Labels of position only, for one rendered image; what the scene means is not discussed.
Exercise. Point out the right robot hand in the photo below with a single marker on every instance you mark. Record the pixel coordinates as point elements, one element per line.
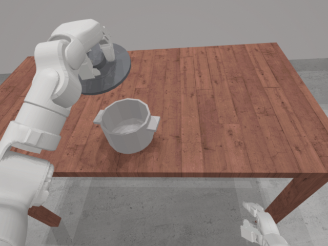
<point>253,231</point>

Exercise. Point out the pot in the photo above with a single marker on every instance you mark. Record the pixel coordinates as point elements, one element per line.
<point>128,125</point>

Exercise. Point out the left robot forearm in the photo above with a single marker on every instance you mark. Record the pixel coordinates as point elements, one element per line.
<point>55,89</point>

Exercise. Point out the table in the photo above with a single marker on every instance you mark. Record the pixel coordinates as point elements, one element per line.
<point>238,111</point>

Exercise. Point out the left robot upper arm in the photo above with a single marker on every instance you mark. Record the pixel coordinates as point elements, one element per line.
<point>24,182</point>

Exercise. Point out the left robot hand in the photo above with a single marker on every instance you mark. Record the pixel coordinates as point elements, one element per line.
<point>89,32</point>

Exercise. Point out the knob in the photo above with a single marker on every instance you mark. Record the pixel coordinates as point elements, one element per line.
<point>98,58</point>

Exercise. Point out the right robot forearm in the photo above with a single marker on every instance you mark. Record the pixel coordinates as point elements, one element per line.
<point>273,239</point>

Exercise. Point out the lid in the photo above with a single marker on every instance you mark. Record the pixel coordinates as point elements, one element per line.
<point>112,74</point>

